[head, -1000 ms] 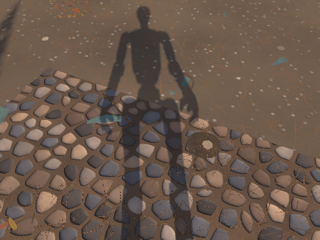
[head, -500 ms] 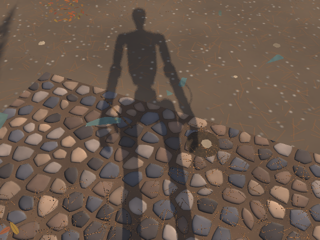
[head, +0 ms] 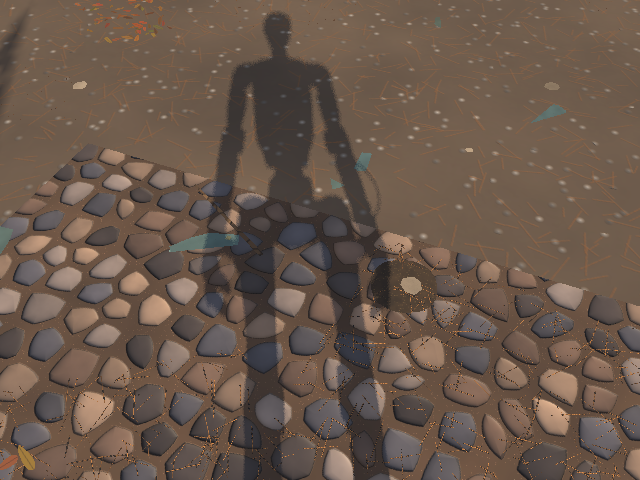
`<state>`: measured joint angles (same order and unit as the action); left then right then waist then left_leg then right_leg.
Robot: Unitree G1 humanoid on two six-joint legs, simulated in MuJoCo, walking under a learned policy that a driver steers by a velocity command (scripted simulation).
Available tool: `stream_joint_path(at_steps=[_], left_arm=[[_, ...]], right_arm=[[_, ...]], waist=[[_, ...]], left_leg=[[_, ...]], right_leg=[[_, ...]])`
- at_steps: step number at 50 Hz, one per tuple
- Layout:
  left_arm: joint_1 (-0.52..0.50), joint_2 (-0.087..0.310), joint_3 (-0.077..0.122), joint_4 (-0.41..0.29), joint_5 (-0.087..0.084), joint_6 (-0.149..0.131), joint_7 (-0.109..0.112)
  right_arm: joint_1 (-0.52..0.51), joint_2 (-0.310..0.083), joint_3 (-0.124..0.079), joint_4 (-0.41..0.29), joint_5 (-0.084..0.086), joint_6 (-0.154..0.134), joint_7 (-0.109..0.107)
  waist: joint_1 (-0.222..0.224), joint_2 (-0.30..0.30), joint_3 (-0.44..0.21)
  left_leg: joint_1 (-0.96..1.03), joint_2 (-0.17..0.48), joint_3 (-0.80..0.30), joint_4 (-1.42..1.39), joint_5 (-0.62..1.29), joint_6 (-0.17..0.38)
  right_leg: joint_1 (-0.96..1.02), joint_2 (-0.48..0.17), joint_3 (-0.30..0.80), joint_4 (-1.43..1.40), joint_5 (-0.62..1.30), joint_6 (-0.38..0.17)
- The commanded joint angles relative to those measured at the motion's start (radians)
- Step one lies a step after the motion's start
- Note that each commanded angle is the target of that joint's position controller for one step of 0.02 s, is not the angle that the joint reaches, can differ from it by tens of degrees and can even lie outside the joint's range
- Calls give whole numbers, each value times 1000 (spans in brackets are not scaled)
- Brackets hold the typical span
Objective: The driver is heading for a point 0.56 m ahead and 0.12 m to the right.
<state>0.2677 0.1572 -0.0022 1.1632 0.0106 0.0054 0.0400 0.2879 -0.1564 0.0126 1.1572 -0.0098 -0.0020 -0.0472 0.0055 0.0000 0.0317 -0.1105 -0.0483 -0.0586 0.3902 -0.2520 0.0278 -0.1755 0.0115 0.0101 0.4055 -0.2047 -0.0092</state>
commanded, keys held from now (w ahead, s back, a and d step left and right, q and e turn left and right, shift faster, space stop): no key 0.38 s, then w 0.62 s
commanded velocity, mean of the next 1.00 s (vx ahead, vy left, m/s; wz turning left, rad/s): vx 0.20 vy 0.00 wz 0.00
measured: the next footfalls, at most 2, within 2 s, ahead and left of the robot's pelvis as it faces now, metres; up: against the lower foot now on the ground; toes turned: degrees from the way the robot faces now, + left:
left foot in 1.12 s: +0.44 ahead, +0.03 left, +0.00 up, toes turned +4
right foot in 1.58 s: +0.62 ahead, -0.13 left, +0.00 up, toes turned -8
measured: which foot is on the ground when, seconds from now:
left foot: down 0.00-0.70, up 0.72-1.00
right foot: down 0.00-1.00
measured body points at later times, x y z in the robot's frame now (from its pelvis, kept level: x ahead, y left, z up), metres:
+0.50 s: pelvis +0.01 +0.00 +0.00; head +0.01 +0.00 +0.45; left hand -0.02 +0.22 -0.17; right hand -0.02 -0.22 -0.17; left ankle -0.03 +0.11 -0.74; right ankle +0.01 -0.11 -0.74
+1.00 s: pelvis +0.20 -0.04 -0.01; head +0.23 -0.05 +0.44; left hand +0.07 +0.17 -0.14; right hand +0.34 -0.27 -0.15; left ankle +0.32 +0.06 -0.70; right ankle +0.04 -0.11 -0.74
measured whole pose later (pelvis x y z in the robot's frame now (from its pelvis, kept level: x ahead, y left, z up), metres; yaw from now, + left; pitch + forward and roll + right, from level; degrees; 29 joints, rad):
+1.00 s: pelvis +0.20 -0.04 -0.01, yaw +0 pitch +1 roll +1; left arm 0.54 0.13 0.01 1.13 0.02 -0.10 0.02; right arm 0.08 -0.19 -0.04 0.95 -0.02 -0.04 0.03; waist 0.04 0.02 0.04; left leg -0.62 0.02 0.09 0.81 -0.16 0.07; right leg 0.13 0.06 -0.02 0.20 -0.35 -0.08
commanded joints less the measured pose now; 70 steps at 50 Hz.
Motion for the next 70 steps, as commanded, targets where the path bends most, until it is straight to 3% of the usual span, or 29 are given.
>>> stream_joint_path(at_steps=[1,19,22,24,26,29,30,31,33,34,35,36,37,38,40,44,49,52,54,55,56,57,58,59,60,62,64,66,70], left_arm=[[61,79,11,-7,0,-4,3],[89,60,11,-2,0,-6,6],[94,77,21,-8,3,1,3],[91,85,29,-29,8,6,-4],[83,63,27,-54,9,-3,-10],[3,33,24,-114,18,-38,-27],[-25,41,25,-137,25,-50,-33],[-49,56,29,-156,26,-62,-38],[23,48,33,-155,14,-84,-47],[132,41,38,-121,4,-92,-48],[284,67,50,-74,-2,-100,-42],[433,191,88,-34,6,-103,-33],[490,201,95,-11,3,-88,-32],[397,149,79,-40,10,-83,-32],[269,115,64,-87,18,-86,-34],[301,81,38,-63,5,-106,-26],[296,88,21,-62,5,-114,-18],[292,128,25,-56,3,-125,-12],[261,156,31,-62,4,-124,-8],[236,166,35,-67,-1,-119,-11],[252,121,24,-86,-3,-116,-20],[385,-20,3,-98,-22,-105,-29],[302,102,34,-105,-9,-94,-28],[198,121,43,-147,-1,-93,-33],[155,109,45,-155,5,-93,-37],[185,67,47,-140,22,-71,-44],[206,32,48,-137,24,-52,-45],[178,29,51,-147,23,-38,-43],[12,22,39,-196,12,-38,-45]], right_arm=[[70,-76,-11,-4,0,-3,-3],[102,-54,-12,3,0,-5,-5],[117,-71,-22,0,-6,0,-3],[119,-82,-31,-21,-11,7,3],[140,-73,-33,-35,-10,-2,6],[238,-129,-57,-20,-6,-22,7],[248,-154,-69,-18,-7,-25,8],[246,-154,-74,-22,-6,-28,10],[195,-150,-77,-38,-6,-37,13],[137,-136,-76,-58,-1,-42,14],[42,-110,-68,-97,3,-52,17],[-17,-43,-52,-148,9,-71,28],[-12,-90,-62,-160,-26,-80,36],[-7,-95,-66,-149,-41,-79,41],[-13,-58,-61,-148,-22,-85,57],[-72,-66,-70,-183,-26,-57,74],[-301,-31,-44,-280,-10,-48,80],[-256,-83,-56,-282,-4,-44,65],[-51,-135,-82,-219,-2,-53,52],[87,-153,-96,-172,-7,-59,44],[210,-225,-117,-149,-33,-63,34],[207,-286,-127,-165,-55,-64,43],[136,-247,-125,-169,-9,-57,53],[10,-185,-105,-193,1,-62,54],[-44,-129,-90,-198,-3,-76,58],[-22,-69,-68,-169,-6,-98,46],[41,-69,-60,-139,-5,-118,41],[69,-91,-57,-126,-9,-126,41],[84,-90,-38,-116,-5,-110,35]], waist=[[0,0,42],[0,1,50],[-2,3,52],[-5,8,120],[-15,27,170],[-62,148,143],[-65,172,158],[-67,149,169],[-7,139,181],[50,115,166],[128,32,138],[180,-247,100],[154,-242,91],[96,-76,121],[39,-16,116],[11,-82,90],[24,-102,137],[-17,-126,81],[-112,-124,-33],[-179,-110,-94],[-206,-21,-173],[-101,173,-274],[-115,44,-227],[-65,31,-58],[-43,-6,19],[14,-6,57],[38,3,50],[53,30,43],[31,97,37]], left_leg=[[-78,105,-82,-71,140,28],[-80,107,-76,-63,142,24],[-110,69,-68,-55,-183,50],[-187,65,-100,-39,-438,87],[-205,97,-169,-43,-506,118],[-24,223,-383,-179,-517,194],[6,282,-443,-213,-503,223],[-13,299,-457,-222,-475,234],[-95,281,-396,-162,-347,218],[-194,234,-318,-101,-258,184],[-356,149,-196,39,-145,132],[-551,-16,33,398,-104,66],[-665,-8,73,623,-246,57],[-676,52,41,723,-206,63],[-640,98,40,746,-82,56],[-635,84,118,687,5,34],[-489,31,207,334,132,38],[-287,-23,230,239,149,87],[-90,-50,197,193,139,125],[69,-28,174,116,163,144],[264,160,-34,77,-28,183],[446,475,-541,-5,-65,322],[332,451,-644,-150,-291,333],[166,426,-483,-202,-335,289],[37,382,-368,-238,-208,253],[-102,309,-165,-248,89,195],[-120,294,-46,-216,475,191],[-102,267,54,-181,729,178],[-79,191,172,-149,866,124]], right_leg=[[18,-91,84,-57,103,-31],[15,-89,85,-55,107,-34],[-12,-46,71,-37,-212,-54],[-101,-33,90,-7,-455,-87],[-170,-36,115,38,-483,-103],[-311,26,5,221,-272,-79],[-352,19,-46,262,-219,-74],[-349,5,-49,271,-219,-76],[-220,-2,-54,175,-215,-85],[-43,11,-46,83,-177,-89],[189,-26,64,-27,-183,-108],[384,-224,418,-184,-287,-176],[417,-367,598,-211,-131,-212],[356,-353,506,-176,-34,-207],[263,-292,356,-206,66,-192],[259,-203,155,-208,443,-160],[132,-153,43,-244,619,-141],[151,-187,23,-154,930,-125],[192,-195,14,86,1045,-113],[141,-174,-3,273,943,-108],[-29,-122,-21,556,600,-108],[-328,46,-34,958,-329,-86],[-414,25,56,1027,-245,-106],[-449,-33,55,978,-138,-112],[-415,-64,50,926,-85,-116],[-305,-90,51,852,-69,-96],[-265,-75,35,802,-92,-74],[-294,-59,8,729,-58,-61],[-273,-36,-78,418,86,-45]])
